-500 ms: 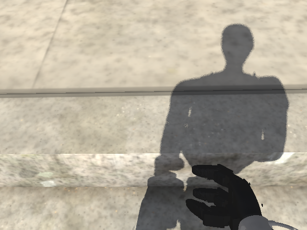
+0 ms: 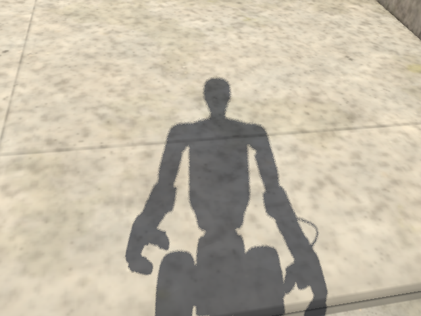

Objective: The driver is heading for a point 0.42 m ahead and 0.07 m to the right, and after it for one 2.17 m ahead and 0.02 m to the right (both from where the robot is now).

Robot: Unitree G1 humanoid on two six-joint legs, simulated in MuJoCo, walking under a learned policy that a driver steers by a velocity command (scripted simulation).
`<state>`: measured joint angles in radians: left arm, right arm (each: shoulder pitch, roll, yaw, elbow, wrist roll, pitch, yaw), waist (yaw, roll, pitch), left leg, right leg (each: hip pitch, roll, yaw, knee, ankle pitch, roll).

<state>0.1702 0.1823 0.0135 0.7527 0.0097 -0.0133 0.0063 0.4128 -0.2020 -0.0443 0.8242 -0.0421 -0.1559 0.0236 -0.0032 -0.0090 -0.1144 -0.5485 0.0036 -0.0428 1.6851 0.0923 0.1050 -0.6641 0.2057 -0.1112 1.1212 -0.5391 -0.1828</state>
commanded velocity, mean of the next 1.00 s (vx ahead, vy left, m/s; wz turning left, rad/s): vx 1.00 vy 0.00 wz -0.21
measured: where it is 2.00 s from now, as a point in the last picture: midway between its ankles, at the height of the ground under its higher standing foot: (220, 48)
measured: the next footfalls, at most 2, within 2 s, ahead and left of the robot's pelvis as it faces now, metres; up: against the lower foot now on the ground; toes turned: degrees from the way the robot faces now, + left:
left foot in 0.28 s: +0.37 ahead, +0.15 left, +0.20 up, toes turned -9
right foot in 0.68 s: +0.66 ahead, -0.20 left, +0.20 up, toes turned -22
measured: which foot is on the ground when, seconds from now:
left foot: up 0.00-0.26, down 0.28-0.66, up 0.68-1.00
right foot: down 0.00-0.28, up 0.30-0.66, down 0.68-1.00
